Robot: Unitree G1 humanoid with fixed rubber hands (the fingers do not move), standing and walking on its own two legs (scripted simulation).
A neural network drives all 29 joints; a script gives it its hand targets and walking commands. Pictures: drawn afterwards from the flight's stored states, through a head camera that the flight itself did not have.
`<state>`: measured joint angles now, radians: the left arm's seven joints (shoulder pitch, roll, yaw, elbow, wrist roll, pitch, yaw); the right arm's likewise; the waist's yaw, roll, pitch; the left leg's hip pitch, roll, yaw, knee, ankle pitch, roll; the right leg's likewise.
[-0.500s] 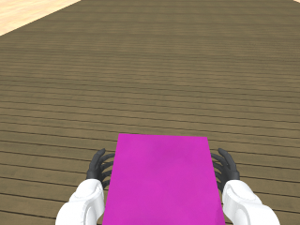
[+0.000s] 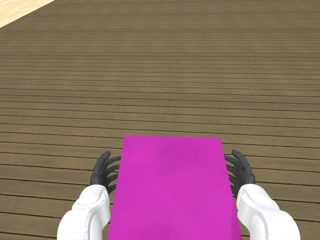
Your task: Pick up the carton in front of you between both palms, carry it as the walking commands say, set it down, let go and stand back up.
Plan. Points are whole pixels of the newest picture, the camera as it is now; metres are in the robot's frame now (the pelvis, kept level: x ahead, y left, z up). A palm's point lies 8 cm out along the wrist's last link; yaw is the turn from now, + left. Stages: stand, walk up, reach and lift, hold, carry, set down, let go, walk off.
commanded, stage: carry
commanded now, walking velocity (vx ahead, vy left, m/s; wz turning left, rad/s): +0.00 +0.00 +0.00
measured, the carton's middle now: (169, 201) +0.23 +0.00 +0.02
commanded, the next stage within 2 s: hold in 1.92 s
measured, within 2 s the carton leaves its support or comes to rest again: neither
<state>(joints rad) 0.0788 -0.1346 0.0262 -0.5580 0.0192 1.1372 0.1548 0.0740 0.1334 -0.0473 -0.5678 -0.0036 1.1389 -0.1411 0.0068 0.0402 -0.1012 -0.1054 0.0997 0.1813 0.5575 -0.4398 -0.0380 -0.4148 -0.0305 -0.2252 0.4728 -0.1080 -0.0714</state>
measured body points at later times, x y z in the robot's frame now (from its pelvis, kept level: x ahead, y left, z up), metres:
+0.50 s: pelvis +0.07 +0.01 +0.00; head +0.06 +0.01 +0.45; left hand +0.33 +0.17 +0.05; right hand +0.34 -0.14 +0.05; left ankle -0.05 +0.11 -0.73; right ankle +0.09 -0.09 -0.73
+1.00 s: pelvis +0.03 +0.02 +0.00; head +0.03 +0.02 +0.45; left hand +0.33 +0.18 +0.03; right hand +0.34 -0.13 +0.03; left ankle -0.05 +0.11 -0.73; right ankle +0.09 -0.09 -0.73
